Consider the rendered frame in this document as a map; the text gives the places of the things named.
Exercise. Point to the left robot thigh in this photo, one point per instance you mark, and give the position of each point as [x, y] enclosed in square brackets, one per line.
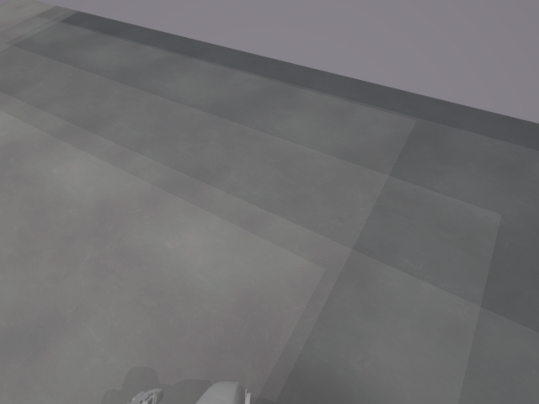
[226, 392]

